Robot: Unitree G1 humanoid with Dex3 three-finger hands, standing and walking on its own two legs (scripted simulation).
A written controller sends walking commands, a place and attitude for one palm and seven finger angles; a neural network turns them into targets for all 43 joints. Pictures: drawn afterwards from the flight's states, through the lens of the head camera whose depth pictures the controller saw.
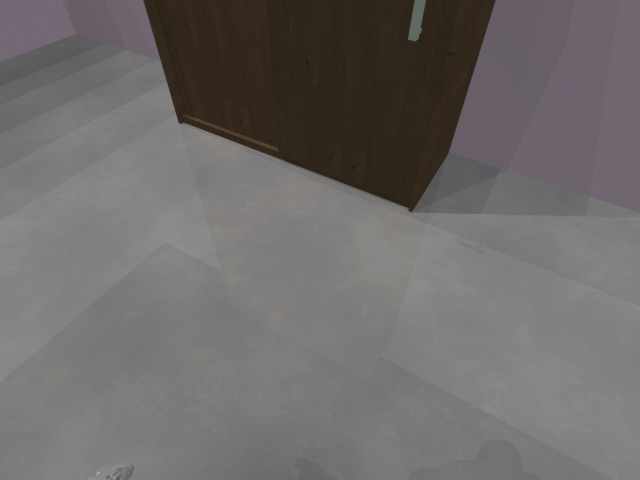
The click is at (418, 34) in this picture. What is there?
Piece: wardrobe's sliding door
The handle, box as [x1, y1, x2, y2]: [408, 0, 425, 40]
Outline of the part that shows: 425,0 414,1 408,39 416,40 418,38 418,34 421,30 420,24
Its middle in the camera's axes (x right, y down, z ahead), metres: +0.31 -0.73 +1.20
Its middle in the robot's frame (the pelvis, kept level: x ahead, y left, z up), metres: +1.41 -0.24 +0.09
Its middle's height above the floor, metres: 0.86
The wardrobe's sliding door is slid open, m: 0.00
